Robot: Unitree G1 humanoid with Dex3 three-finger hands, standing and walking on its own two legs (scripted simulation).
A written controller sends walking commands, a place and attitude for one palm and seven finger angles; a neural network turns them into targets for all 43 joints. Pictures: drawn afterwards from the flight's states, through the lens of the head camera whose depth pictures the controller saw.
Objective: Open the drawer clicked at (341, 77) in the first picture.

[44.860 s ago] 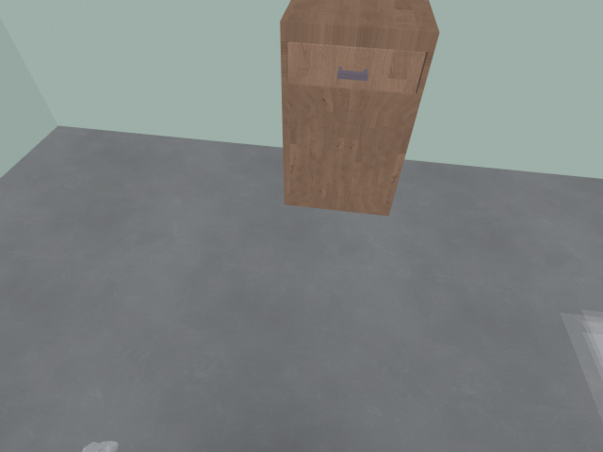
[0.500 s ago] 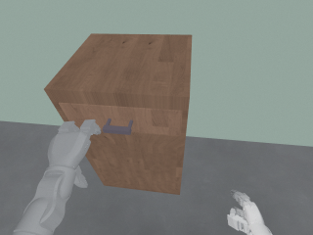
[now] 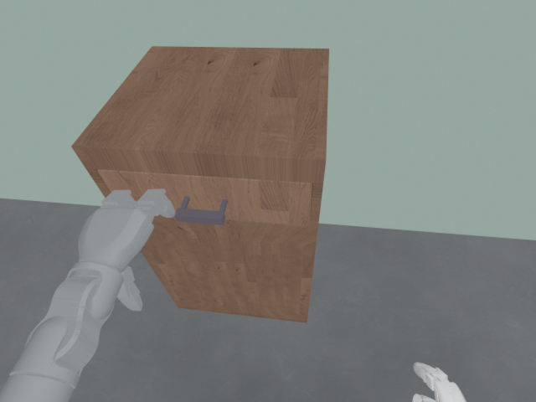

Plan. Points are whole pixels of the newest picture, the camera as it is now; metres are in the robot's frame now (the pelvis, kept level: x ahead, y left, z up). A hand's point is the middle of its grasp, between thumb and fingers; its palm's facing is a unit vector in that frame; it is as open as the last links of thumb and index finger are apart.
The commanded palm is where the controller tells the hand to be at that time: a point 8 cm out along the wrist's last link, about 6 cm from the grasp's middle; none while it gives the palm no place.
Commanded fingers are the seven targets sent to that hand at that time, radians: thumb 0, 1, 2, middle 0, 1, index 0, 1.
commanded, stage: raise the hand with hooked fingers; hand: left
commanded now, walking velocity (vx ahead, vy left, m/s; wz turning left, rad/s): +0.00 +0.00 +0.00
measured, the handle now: (202, 209) +0.49 +0.21 -0.07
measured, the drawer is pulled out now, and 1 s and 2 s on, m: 0.00 0.00 0.00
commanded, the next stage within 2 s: move the hooked fingers above the handle in 0.08 s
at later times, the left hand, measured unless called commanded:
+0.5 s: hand (151, 244) +0.32 +0.23 +0.06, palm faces +0.00 -0.09 -1.00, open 13.8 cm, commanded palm +0.31 +0.23 +0.11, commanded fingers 0.00 -0.50 0.30 -0.30 -1.20 -0.30 -1.20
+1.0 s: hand (172, 231) +0.37 +0.22 +0.02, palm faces -0.02 -0.06 -1.00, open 13.8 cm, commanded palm +0.36 +0.22 +0.08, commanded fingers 0.00 -0.50 0.30 -0.30 -1.20 -0.30 -1.20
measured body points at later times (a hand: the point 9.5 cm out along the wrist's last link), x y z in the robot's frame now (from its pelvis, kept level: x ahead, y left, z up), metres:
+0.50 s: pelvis -0.01 -0.01 +0.00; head +0.02 -0.03 +0.44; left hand +0.31 +0.23 +0.11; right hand +0.17 -0.24 -0.12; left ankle +0.02 +0.11 -0.73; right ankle -0.03 -0.12 -0.73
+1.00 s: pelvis +0.00 -0.01 -0.01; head +0.04 -0.03 +0.43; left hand +0.36 +0.22 +0.08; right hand +0.11 -0.27 -0.14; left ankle +0.02 +0.11 -0.73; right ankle -0.03 -0.12 -0.73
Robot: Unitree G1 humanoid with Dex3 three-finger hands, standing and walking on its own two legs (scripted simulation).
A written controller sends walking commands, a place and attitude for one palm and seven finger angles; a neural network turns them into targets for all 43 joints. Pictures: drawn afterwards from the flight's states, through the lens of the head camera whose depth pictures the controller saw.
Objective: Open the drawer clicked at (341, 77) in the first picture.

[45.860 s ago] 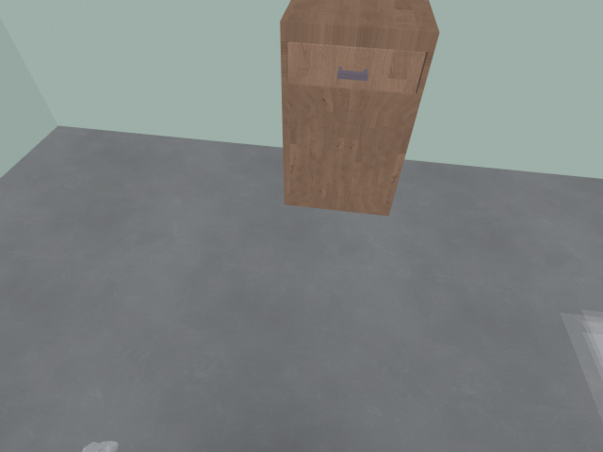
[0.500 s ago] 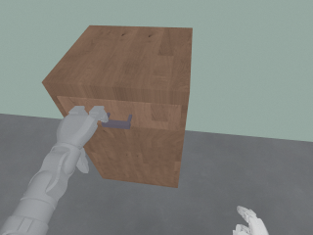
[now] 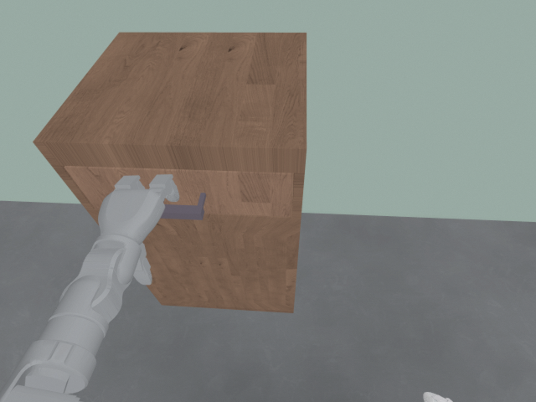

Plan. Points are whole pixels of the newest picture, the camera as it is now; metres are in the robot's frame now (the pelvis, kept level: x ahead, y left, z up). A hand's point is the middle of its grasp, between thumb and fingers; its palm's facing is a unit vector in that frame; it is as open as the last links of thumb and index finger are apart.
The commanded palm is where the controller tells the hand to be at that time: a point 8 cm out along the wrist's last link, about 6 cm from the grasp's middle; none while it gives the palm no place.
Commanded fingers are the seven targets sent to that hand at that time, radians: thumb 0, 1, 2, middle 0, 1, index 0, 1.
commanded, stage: move the hooked fingers above the handle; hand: left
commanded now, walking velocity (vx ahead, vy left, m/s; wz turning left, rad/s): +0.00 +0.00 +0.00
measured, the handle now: (180, 204) +0.49 +0.22 -0.06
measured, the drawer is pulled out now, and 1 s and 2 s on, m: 0.00 0.00 0.00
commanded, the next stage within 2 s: lower the fingers behind the handle in 1.38 s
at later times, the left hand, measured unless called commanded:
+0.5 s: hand (163, 216) +0.42 +0.22 +0.00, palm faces -0.05 -0.04 -1.00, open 13.8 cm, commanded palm +0.40 +0.23 +0.06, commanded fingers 0.00 -0.50 0.30 -0.30 -1.20 -0.30 -1.20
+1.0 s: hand (163, 213) +0.43 +0.23 -0.01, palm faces -0.05 -0.04 -1.00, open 13.8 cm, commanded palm +0.41 +0.22 +0.05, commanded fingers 0.00 -0.50 0.30 -0.30 -1.20 -0.30 -1.20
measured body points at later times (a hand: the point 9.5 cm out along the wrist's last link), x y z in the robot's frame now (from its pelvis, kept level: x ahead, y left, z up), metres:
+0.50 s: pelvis +0.00 +0.00 -0.01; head +0.07 -0.01 +0.43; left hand +0.41 +0.22 +0.06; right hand +0.07 -0.27 -0.14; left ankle +0.01 +0.12 -0.72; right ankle -0.03 -0.11 -0.72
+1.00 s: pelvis +0.00 +0.01 -0.02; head +0.07 +0.01 +0.43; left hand +0.43 +0.23 +0.04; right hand +0.03 -0.26 -0.15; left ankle +0.01 +0.12 -0.72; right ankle -0.03 -0.11 -0.72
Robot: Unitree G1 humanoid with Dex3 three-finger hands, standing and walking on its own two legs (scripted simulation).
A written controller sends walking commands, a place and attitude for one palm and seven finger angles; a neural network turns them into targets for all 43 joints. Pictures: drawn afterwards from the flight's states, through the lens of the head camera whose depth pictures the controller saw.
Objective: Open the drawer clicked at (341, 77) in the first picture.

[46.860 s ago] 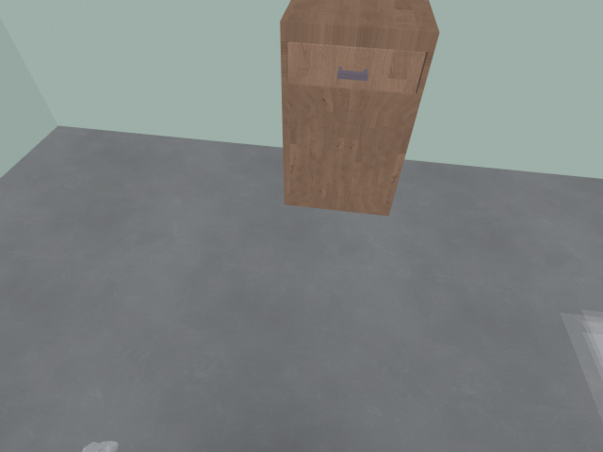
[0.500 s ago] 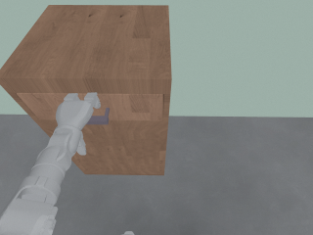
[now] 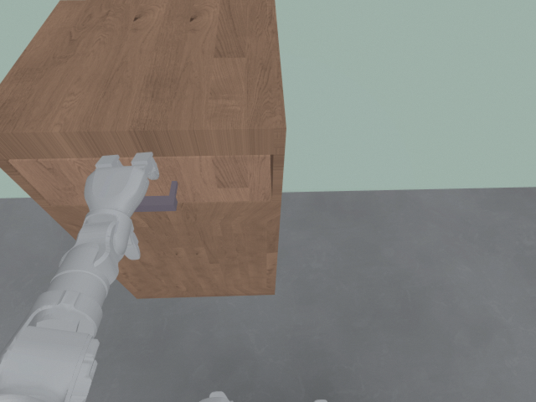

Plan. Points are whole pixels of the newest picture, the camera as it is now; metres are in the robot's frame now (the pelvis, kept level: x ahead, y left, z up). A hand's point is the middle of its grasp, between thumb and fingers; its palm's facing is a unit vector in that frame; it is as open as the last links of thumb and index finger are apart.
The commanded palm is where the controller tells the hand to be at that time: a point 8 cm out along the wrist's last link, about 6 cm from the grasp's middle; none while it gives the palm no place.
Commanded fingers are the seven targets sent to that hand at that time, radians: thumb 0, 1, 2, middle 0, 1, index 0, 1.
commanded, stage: move the hooked fingers above the handle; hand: left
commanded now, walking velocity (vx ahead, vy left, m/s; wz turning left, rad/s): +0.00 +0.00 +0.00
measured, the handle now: (149, 195) +0.48 +0.22 -0.04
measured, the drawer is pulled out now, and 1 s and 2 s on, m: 0.00 0.00 0.00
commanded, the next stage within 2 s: lower the fingers behind the handle in 0.38 s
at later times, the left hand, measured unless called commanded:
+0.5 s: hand (135, 211) +0.42 +0.22 +0.01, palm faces -0.05 -0.06 -1.00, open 13.8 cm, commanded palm +0.40 +0.23 +0.07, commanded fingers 0.00 -0.50 0.30 -0.30 -1.20 -0.30 -1.20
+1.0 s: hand (140, 219) +0.42 +0.22 -0.02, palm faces -0.03 -0.03 -1.00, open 13.8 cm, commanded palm +0.41 +0.22 +0.03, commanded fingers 0.00 -0.50 0.30 -0.30 -1.20 -0.30 -1.20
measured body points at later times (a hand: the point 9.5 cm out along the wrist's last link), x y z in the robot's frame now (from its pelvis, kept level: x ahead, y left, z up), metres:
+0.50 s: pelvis +0.00 +0.00 +0.00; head +0.06 +0.00 +0.45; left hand +0.41 +0.22 +0.06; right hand +0.06 -0.27 -0.13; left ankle +0.01 +0.11 -0.70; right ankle -0.02 -0.13 -0.70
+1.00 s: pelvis -0.01 +0.00 -0.02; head +0.08 +0.00 +0.43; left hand +0.42 +0.22 +0.03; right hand +0.04 -0.27 -0.15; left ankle +0.01 +0.11 -0.70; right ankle -0.02 -0.13 -0.70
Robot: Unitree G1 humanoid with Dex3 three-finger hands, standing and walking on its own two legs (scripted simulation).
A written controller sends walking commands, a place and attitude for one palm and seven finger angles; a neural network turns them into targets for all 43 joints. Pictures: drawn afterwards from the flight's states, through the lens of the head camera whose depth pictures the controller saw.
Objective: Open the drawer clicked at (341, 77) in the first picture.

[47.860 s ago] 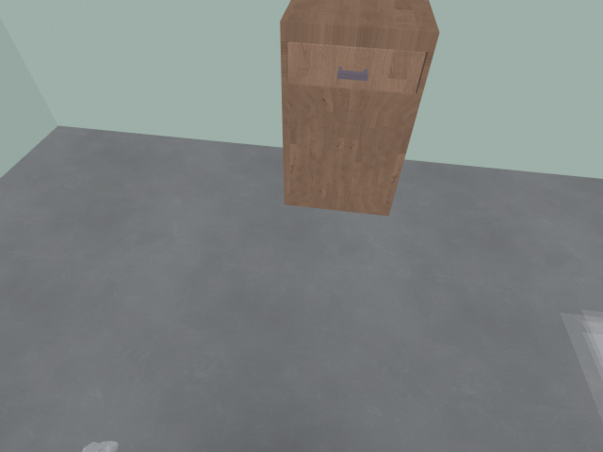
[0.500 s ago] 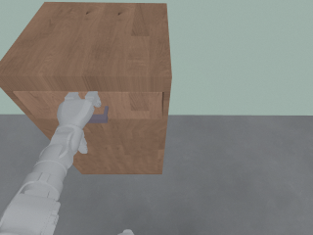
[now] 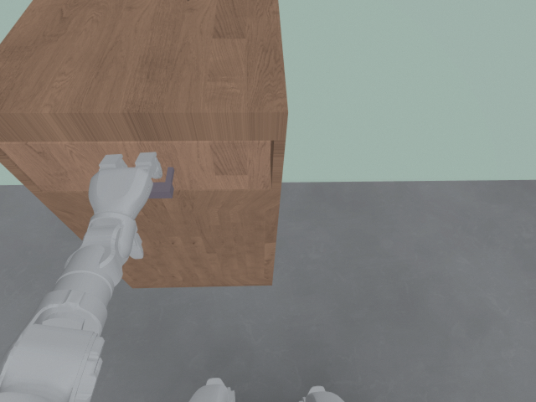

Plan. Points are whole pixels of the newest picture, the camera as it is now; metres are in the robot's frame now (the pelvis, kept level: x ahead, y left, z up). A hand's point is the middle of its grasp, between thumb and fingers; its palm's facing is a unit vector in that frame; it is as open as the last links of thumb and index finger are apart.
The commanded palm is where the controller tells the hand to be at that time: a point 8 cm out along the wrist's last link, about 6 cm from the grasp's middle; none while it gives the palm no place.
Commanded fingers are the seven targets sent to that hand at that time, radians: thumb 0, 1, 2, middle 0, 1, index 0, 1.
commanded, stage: lower the fingers behind the handle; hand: left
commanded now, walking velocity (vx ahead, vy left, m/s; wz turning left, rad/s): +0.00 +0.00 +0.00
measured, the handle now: (144, 181) +0.49 +0.22 -0.02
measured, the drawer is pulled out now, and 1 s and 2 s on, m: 0.00 0.00 0.00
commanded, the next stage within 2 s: lift the fingers back up to retry in 1.08 s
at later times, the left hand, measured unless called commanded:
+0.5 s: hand (136, 208) +0.43 +0.22 -0.02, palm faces -0.01 -0.01 -1.00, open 13.8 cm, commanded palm +0.41 +0.22 +0.02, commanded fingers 0.00 -0.50 0.30 -0.30 -1.20 -0.30 -1.20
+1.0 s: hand (136, 209) +0.43 +0.22 -0.02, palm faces -0.01 +0.00 -1.00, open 13.8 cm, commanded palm +0.41 +0.21 +0.00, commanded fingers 0.00 -0.50 0.30 -0.30 -1.20 -0.30 -1.20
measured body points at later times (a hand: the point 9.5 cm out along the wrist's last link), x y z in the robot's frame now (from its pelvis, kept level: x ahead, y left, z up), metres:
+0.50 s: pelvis -0.01 +0.00 -0.01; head +0.08 +0.01 +0.43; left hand +0.43 +0.22 +0.04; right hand +0.03 -0.27 -0.14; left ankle +0.02 +0.11 -0.68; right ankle -0.02 -0.12 -0.68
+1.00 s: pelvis -0.03 +0.00 -0.03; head +0.06 +0.01 +0.41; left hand +0.43 +0.22 +0.03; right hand +0.01 -0.26 -0.16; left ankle +0.02 +0.11 -0.68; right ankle -0.02 -0.12 -0.68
